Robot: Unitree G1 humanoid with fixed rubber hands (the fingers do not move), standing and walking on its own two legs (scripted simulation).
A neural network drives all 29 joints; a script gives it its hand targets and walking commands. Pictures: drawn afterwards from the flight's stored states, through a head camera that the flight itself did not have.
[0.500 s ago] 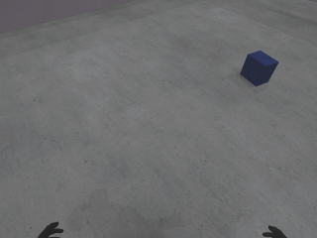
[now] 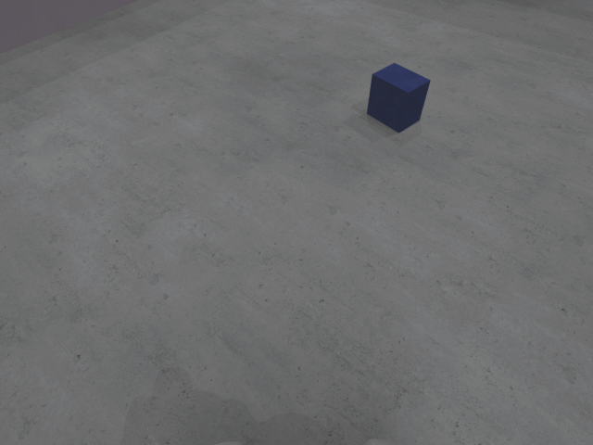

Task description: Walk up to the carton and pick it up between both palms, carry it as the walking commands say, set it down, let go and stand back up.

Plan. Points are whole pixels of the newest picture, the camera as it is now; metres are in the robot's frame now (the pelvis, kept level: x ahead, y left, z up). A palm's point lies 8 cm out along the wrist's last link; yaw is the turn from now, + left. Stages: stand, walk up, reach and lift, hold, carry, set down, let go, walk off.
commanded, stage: walk up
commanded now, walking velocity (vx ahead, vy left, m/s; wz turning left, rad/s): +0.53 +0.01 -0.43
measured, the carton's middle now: (396, 98) +1.80 -0.44 -0.63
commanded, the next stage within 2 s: none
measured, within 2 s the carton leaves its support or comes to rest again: neither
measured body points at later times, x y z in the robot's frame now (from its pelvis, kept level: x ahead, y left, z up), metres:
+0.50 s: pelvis +0.27 +0.03 +0.02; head +0.30 +0.05 +0.47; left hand +0.32 +0.29 -0.14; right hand +0.33 -0.26 -0.09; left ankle +0.34 +0.11 -0.71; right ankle +0.15 -0.11 -0.62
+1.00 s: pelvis +0.49 -0.10 +0.02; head +0.52 -0.12 +0.46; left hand +0.66 +0.11 -0.11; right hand +0.41 -0.34 -0.14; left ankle +0.40 +0.07 -0.62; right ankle +0.52 -0.22 -0.71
